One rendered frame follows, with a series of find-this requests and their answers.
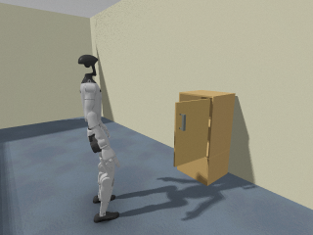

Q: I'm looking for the robot right foot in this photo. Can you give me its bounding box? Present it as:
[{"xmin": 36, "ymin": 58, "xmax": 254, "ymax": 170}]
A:
[{"xmin": 93, "ymin": 211, "xmax": 119, "ymax": 223}]

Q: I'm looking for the robot right upper arm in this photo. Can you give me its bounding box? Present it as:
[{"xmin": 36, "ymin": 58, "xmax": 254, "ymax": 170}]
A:
[{"xmin": 83, "ymin": 83, "xmax": 97, "ymax": 120}]

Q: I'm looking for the robot left shin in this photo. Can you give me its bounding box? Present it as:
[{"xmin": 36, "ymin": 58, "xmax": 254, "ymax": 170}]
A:
[{"xmin": 98, "ymin": 171, "xmax": 105, "ymax": 198}]

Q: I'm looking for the robot right forearm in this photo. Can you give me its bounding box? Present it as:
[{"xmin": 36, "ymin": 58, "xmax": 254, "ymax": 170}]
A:
[{"xmin": 87, "ymin": 112, "xmax": 109, "ymax": 150}]

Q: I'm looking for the handle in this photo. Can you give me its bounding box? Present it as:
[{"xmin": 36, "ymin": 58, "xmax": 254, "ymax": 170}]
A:
[{"xmin": 179, "ymin": 114, "xmax": 186, "ymax": 131}]

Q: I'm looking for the cupboard door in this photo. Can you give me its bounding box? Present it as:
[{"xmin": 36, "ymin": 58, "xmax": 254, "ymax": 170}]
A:
[{"xmin": 173, "ymin": 98, "xmax": 210, "ymax": 167}]

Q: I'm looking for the left robot hand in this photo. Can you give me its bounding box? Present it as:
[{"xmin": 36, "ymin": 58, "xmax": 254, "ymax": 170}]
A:
[{"xmin": 101, "ymin": 124, "xmax": 111, "ymax": 138}]

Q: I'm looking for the right robot hand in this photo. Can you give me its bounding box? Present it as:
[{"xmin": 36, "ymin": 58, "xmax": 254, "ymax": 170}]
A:
[{"xmin": 102, "ymin": 146, "xmax": 120, "ymax": 172}]

